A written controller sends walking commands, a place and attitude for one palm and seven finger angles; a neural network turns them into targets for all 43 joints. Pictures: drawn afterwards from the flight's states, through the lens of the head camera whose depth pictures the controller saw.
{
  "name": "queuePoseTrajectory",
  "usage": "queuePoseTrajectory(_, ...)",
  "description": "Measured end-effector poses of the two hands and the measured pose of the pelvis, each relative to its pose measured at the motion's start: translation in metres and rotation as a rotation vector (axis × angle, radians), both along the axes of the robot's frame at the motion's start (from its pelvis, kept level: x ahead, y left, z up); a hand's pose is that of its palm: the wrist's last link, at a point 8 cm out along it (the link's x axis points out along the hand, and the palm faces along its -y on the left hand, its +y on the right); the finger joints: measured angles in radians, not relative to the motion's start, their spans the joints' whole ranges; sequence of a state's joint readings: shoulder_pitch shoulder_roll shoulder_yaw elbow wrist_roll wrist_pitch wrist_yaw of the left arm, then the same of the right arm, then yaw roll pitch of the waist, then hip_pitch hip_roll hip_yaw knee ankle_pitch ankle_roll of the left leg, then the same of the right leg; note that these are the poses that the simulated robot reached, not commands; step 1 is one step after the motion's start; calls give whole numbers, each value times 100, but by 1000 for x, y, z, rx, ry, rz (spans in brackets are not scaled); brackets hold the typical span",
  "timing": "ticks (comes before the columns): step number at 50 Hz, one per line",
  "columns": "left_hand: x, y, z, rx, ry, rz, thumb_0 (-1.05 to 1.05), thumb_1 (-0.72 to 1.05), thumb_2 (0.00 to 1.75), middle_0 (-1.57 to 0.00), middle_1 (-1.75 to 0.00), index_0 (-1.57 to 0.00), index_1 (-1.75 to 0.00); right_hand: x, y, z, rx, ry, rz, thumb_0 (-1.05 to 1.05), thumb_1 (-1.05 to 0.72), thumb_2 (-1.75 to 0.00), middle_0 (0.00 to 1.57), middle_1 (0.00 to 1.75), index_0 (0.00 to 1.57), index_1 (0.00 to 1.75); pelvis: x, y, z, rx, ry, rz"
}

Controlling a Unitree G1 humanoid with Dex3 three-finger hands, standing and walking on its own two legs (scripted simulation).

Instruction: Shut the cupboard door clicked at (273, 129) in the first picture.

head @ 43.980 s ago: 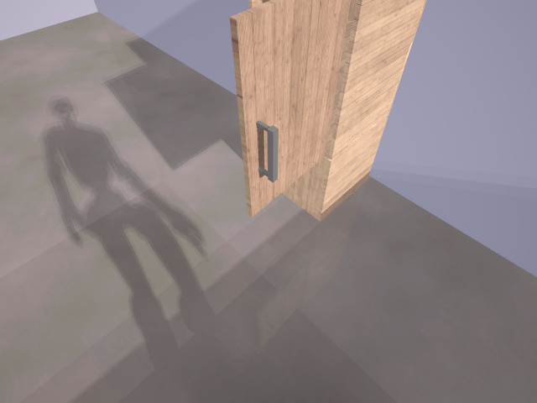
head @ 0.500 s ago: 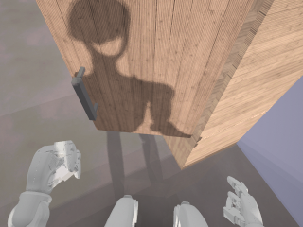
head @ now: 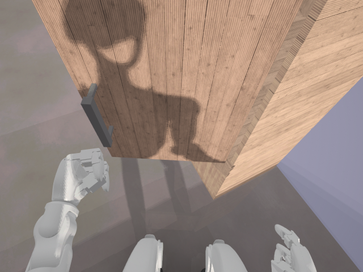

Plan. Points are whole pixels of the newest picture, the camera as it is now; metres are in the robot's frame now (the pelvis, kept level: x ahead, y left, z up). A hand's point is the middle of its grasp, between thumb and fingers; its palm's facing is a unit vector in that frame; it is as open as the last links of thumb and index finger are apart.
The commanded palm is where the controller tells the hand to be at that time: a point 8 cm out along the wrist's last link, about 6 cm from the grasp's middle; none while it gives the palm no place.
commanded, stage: bring the fist close to the handle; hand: left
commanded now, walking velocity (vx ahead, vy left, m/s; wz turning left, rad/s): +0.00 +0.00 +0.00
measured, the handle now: (101, 118) +0.44 +0.22 +0.03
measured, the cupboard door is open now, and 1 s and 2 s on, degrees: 60 60 45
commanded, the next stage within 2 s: push the door shut along its arc in 0.68 s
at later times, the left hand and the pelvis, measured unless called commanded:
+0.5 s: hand (108, 157) +0.34 +0.17 +0.04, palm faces -0.04 -1.00 -0.03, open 3.1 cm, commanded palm +0.32 +0.23 +0.04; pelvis +0.00 +0.00 +0.01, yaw -1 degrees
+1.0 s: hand (113, 146) +0.37 +0.17 +0.03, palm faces -0.06 -1.00 -0.04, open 3.1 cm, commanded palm +0.36 +0.22 +0.04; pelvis +0.00 -0.01 +0.00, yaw +0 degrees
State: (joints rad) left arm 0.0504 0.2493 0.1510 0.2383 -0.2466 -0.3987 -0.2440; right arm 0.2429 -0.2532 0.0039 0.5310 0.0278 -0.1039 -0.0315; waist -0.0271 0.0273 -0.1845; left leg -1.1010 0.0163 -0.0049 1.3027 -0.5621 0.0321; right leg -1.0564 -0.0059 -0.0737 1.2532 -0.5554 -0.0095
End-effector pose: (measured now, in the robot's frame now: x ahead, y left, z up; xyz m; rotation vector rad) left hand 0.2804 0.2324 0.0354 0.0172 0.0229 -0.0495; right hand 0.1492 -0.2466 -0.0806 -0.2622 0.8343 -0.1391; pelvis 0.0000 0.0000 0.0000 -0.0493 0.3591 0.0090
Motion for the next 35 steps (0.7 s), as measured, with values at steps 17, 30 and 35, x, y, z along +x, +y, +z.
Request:
queuePoseTrajectory(17,43,-3,4,1,-19,25,2,90,90,-130,-150,-130,-150,-10,8,-4,22,64,-12,1,-90,-90,20,30,21,30,-1,4,4,3,6,-7)
queuePoseTrajectory(30,34,-2,-2,6,13,36,1,90,90,-130,-150,-130,-150,-22,-4,-4,21,113,-37,1,-90,-90,20,30,20,30,0,-1,8,13,-5,-11)
queuePoseTrajectory(35,37,1,3,15,-47,52,2,90,90,-130,-150,-130,-150,-20,-8,-6,1,111,-27,1,-90,-90,20,30,20,30,-3,-4,4,9,0,-5)
